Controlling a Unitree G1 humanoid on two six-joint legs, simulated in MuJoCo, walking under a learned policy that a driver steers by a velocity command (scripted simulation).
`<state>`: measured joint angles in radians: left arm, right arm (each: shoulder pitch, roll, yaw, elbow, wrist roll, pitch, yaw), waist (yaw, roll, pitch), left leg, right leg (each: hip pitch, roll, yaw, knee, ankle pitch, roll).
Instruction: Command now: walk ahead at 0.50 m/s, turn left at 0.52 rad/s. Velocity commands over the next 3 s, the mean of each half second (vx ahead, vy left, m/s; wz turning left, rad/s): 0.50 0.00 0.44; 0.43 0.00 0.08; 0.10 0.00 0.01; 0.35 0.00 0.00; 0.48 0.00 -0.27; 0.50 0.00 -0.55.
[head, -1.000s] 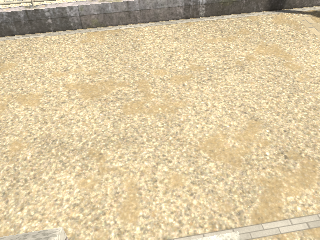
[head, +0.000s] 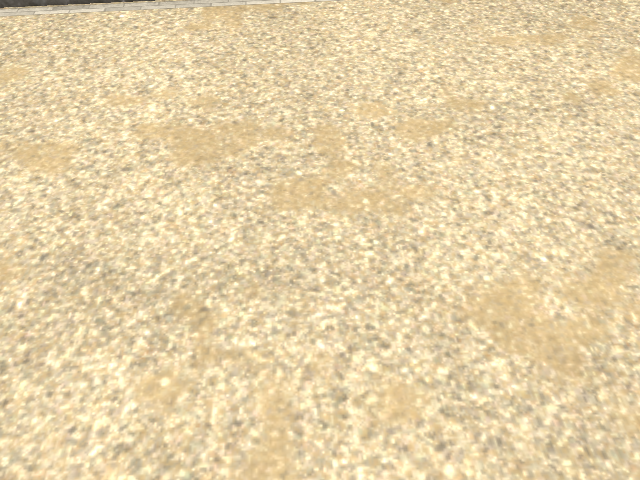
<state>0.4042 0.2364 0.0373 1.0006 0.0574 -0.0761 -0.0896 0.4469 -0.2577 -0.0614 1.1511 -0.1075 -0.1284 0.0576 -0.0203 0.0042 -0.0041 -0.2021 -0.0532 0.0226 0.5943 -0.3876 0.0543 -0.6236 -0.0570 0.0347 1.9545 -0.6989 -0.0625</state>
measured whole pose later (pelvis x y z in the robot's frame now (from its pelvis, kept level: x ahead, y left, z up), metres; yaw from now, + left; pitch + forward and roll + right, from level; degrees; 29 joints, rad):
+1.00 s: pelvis +0.57 +0.08 -0.43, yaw +14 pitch +3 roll +2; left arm 0.06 0.22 0.05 0.85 -0.03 -0.07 0.04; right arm 0.31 -0.19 -0.03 1.00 0.00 -0.04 -0.03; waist -0.02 -0.03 0.00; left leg -0.31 -0.06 0.03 0.56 -0.30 0.03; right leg -0.70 -0.08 0.10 0.83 -0.08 0.05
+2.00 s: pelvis +0.84 +0.10 -0.41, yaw +13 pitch +3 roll +0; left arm 0.41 0.16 0.06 1.04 -0.02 -0.08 0.02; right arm -0.01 -0.22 -0.07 0.94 0.02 -0.07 -0.01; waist 0.06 0.02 -0.01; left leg -0.64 0.07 -0.01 0.67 -0.02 0.04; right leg -0.03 0.02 -0.02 0.26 -0.28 -0.04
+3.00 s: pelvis +1.33 +0.16 -0.41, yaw -14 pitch +2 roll +0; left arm 0.29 0.23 0.08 0.85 -0.02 -0.06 0.00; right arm 0.03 -0.28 -0.08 0.81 -0.01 -0.11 -0.01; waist 0.04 0.02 0.04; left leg -0.65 0.12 -0.08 0.92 -0.19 -0.04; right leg -0.19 0.11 0.07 0.34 -0.17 -0.10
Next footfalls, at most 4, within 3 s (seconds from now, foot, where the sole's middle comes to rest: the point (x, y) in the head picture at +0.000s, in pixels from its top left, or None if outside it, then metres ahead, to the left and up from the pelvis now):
0.26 right None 0.24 -0.10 -0.98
0.76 left None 0.57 0.19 -1.19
1.06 right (335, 450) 0.81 -0.01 -1.19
1.26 left None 0.65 0.20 -1.19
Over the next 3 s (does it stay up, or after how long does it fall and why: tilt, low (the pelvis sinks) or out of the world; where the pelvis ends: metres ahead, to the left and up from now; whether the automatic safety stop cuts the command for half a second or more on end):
stays up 1.33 0.16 -0.41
